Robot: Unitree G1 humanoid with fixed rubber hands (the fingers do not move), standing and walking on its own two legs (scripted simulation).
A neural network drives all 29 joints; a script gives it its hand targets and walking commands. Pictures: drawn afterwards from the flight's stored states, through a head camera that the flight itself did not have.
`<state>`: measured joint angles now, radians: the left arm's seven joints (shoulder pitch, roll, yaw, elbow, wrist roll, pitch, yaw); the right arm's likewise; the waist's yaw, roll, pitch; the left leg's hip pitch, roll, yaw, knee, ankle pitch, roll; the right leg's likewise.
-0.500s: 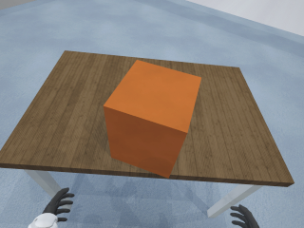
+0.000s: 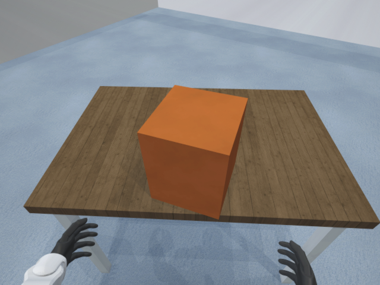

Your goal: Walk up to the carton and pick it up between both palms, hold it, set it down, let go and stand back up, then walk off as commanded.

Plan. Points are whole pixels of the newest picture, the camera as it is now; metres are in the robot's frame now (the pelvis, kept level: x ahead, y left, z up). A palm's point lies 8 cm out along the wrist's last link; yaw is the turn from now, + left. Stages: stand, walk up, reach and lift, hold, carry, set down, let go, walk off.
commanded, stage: reach and lift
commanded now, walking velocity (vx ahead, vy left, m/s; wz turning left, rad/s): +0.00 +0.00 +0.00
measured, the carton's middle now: (196, 151) +0.46 +0.01 +0.03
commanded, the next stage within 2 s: none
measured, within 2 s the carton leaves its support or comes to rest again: neither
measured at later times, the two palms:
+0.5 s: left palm (45, 255) +0.20 +0.31 +0.00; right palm (267, 273) +0.18 -0.13 -0.02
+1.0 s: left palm (48, 233) +0.22 +0.30 +0.03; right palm (258, 245) +0.21 -0.11 +0.03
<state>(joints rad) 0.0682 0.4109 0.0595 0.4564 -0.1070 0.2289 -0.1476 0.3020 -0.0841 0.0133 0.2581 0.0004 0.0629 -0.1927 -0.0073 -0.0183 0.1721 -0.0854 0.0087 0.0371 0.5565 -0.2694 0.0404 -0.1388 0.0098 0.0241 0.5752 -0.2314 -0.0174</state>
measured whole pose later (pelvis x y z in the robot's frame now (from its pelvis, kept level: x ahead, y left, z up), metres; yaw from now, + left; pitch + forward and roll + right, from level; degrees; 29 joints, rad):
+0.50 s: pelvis +0.05 +0.03 +0.01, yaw +0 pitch -6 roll -1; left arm 0.37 0.45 0.08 0.17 -0.18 0.02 -0.20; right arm 0.52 0.06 0.11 0.12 0.09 -0.07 -0.26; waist 0.05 -0.03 0.15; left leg -0.06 0.02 0.05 0.43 -0.26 0.01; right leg 0.00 0.02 0.02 0.37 -0.26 0.00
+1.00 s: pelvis +0.06 +0.07 +0.01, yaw -1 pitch -6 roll -3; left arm 0.45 0.45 -0.03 -0.17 -0.23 0.00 -0.17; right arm 0.51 0.02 0.06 -0.02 0.20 -0.23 -0.28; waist 0.06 0.00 0.19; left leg -0.06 0.00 0.07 0.49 -0.32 0.06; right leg 0.05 0.00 0.03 0.30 -0.24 0.00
